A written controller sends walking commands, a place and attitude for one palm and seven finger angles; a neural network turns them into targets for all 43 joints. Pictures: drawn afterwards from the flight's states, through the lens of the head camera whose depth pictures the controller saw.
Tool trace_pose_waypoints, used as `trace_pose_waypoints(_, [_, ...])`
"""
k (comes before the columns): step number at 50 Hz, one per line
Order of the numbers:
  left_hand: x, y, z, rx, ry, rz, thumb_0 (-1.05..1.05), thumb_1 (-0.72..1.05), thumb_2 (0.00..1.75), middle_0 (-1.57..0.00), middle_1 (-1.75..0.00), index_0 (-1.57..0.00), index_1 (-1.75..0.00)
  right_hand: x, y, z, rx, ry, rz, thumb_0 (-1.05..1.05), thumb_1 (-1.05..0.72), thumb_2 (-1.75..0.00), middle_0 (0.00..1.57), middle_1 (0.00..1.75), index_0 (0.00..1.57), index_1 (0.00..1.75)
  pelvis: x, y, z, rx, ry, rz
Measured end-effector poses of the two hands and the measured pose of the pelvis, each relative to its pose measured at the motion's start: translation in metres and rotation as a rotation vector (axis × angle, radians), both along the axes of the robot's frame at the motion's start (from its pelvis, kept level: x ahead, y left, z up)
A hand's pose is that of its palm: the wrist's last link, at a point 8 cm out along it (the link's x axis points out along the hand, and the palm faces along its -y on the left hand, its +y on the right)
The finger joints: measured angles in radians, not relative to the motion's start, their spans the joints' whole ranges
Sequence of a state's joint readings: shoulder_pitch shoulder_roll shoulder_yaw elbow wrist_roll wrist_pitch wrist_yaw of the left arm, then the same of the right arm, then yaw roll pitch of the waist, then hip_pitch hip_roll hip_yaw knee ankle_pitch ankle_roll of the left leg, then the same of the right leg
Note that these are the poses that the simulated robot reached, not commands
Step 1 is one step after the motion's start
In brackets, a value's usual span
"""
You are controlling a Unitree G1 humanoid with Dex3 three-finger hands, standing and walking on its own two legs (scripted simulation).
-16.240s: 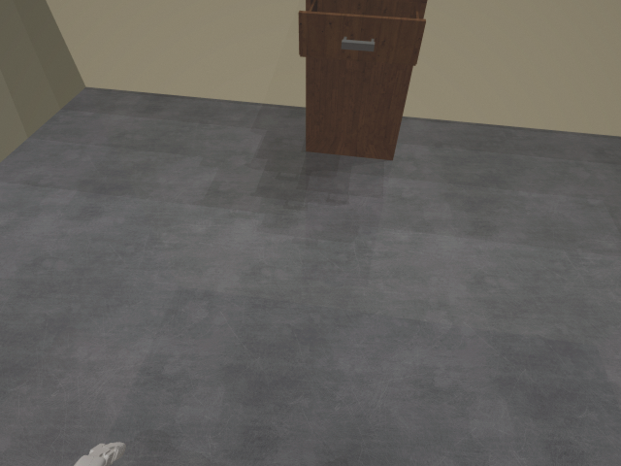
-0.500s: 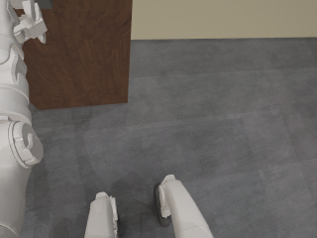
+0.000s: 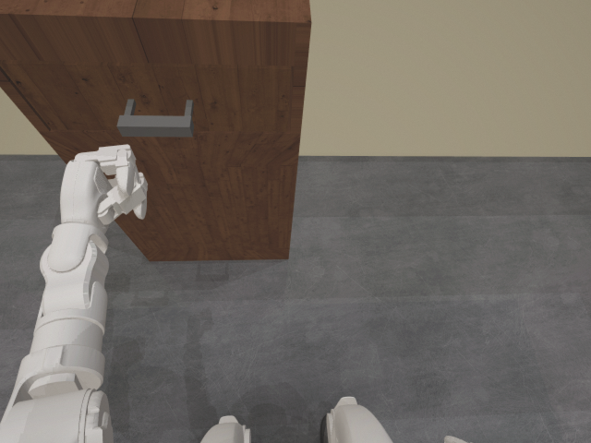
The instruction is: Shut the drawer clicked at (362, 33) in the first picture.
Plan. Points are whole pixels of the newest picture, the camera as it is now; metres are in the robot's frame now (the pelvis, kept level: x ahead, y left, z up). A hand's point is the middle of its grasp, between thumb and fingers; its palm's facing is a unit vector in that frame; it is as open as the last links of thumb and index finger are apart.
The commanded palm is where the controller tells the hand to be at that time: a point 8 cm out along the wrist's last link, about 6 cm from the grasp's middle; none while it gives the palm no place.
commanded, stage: draw the hand back to the body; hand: left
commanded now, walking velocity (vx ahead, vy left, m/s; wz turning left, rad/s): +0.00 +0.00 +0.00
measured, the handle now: (158, 116) +0.60 +0.20 +0.00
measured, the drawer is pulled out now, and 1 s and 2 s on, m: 0.00 0.00 0.00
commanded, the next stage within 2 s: step back with the hand held close in 1.08 s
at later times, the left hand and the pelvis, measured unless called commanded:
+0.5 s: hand (40, 274) +0.29 +0.22 +0.14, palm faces +0.27 -0.92 -0.28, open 3.2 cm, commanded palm +0.24 +0.26 +0.16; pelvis +0.01 +0.00 +0.05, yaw +2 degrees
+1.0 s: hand out of the picture +0.17 +0.25 +0.23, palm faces +0.46 -0.78 -0.42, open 3.2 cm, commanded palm +0.12 +0.28 +0.23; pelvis +0.00 -0.01 +0.06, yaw +2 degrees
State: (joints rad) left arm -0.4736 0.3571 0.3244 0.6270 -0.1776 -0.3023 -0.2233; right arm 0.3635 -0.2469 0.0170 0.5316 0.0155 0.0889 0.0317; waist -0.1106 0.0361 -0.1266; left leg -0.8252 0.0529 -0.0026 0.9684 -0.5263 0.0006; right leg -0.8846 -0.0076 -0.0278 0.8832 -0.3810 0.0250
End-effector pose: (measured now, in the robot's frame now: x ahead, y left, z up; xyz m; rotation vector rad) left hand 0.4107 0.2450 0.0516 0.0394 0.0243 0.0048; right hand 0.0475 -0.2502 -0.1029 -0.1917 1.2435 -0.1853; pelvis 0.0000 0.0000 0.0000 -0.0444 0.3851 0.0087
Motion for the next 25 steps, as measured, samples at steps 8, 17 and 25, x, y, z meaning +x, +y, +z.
trace_pose_waypoints(8, [-0.047, 0.008, 0.032, 0.001, -0.036, -0.013, 0.01, 0.90, 0.90, -1.40, -1.60, -1.40, -1.60, 0.068, -0.001, 0.026, -0.021, -0.217, 0.074, 0.01, -0.90, -0.90, 0.20, 0.30, 0.20, 0.30, 0.006, 0.000, 0.015, 0.003, -0.106, 0.026])
trace_pose_waypoints(17, [-0.106, 0.011, 0.071, 0.176, 0.007, 0.115, 0.01, 0.90, 0.90, -1.40, -1.59, -1.40, -1.60, 0.118, 0.019, 0.054, 0.010, -0.401, 0.111, 0.01, -0.90, -0.90, 0.20, 0.30, 0.20, 0.30, 0.006, 0.001, 0.034, 0.027, -0.235, 0.024])
trace_pose_waypoints(25, [-0.158, 0.021, 0.105, 0.243, 0.000, 0.270, 0.01, 0.90, 0.90, -1.40, -1.59, -1.40, -1.60, 0.144, 0.042, 0.075, 0.036, -0.494, 0.185, 0.01, -0.90, -0.90, 0.20, 0.30, 0.20, 0.30, 0.007, -0.001, 0.050, 0.039, -0.342, 0.033])
